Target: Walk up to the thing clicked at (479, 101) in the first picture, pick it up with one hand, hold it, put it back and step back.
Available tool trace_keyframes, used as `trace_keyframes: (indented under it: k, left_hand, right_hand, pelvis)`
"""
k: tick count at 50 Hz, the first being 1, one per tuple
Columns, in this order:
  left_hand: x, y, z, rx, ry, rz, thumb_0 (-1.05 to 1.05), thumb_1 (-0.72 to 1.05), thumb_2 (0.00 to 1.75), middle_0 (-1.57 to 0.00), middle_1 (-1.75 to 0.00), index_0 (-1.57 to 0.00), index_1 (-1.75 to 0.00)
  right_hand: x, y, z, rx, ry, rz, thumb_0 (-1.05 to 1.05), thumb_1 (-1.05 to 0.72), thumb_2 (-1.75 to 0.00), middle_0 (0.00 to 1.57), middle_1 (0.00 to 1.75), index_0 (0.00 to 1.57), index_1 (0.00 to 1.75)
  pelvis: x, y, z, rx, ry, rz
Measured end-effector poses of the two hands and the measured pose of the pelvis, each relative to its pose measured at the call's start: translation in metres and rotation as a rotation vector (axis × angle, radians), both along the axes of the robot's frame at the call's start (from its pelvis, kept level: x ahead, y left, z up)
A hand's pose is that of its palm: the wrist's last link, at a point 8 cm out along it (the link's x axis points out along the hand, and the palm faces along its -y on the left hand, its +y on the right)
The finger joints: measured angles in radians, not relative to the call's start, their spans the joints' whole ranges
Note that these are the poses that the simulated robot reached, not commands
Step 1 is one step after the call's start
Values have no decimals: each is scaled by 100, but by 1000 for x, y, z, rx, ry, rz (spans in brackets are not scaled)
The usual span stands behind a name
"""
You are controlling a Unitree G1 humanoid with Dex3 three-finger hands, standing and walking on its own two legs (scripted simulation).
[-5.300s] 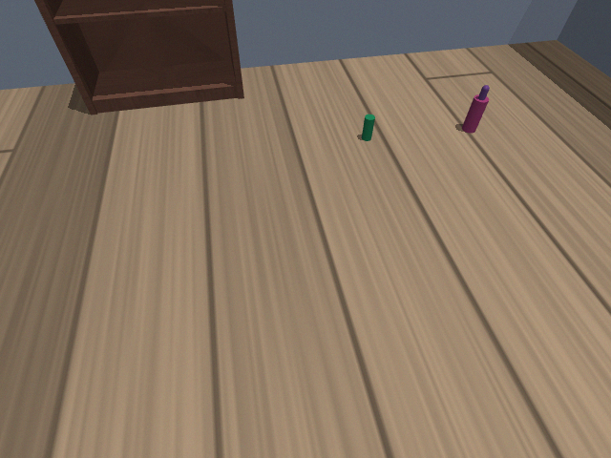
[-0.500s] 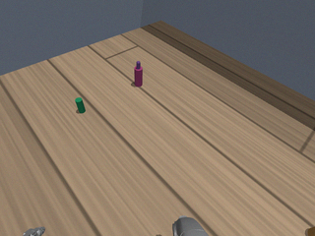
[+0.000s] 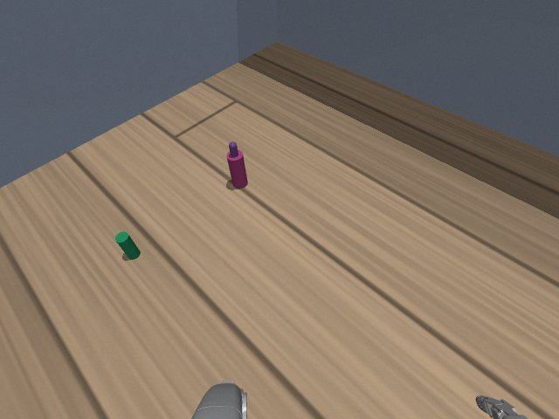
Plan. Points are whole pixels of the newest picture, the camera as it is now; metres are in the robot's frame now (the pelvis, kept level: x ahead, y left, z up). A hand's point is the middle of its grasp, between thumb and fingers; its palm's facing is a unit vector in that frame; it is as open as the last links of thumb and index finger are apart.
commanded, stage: walk up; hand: left
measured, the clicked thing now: (236, 164) +1.24 +0.28 -0.64
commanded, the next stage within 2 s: none
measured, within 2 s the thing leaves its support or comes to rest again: neither
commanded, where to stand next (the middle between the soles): +0.90 +0.04 m, yaw +1 degrees
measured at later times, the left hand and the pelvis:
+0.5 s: hand (133, 306) +0.32 +0.31 -0.14, palm faces -0.07 -0.94 -0.34, open 7.4 cm; pelvis +0.24 +0.04 +0.00, yaw +0 degrees
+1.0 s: hand (168, 240) +0.46 +0.27 -0.12, palm faces +0.03 -0.91 -0.41, open 7.4 cm; pelvis +0.44 -0.01 +0.00, yaw +2 degrees
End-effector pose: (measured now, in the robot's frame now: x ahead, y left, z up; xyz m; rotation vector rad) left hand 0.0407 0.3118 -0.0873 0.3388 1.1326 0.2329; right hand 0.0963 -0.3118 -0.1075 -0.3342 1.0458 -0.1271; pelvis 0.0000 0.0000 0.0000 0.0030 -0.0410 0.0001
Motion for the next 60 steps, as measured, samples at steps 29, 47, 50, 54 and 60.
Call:
trace_keyframes:
  k: [29,47,50,54,60]
  left_hand:
    - [326,35,-12,-20,-37,-112,1,91,90,-21,-30,-20,-30]
    - [404,-8,10,45,7,9,1,90,90,-21,-30,-21,-30]
    - [412,-1,3,36,20,32,1,90,90,-21,-30,-21,-30]
    - [428,14,-13,14,34,57,1,90,90,-21,-30,-21,-30]
    - [468,43,-48,-27,72,71,1,90,90,-21,-30,-20,-30]
  right_hand:
    - [202,19,6,-40,89,-98,1,-90,-89,20,30,21,30]
    - [389,-13,-13,19,95,-27,1,-91,-90,20,30,20,30]
    - [415,-8,-9,3,112,-2,1,-91,-90,20,30,20,30]
    - [456,6,-3,-22,116,39,1,-91,-90,20,30,20,30]
    - [527,37,5,-72,35,72,1,-91,-90,20,30,20,30]
  pelvis:
    - [276,28,-6,29,-9,-8]
    - [416,-11,2,1,-9,11]
    - [436,-7,0,-17,-8,30]
    - [465,4,-6,-35,-6,50]
    - [512,34,-22,-10,-9,62]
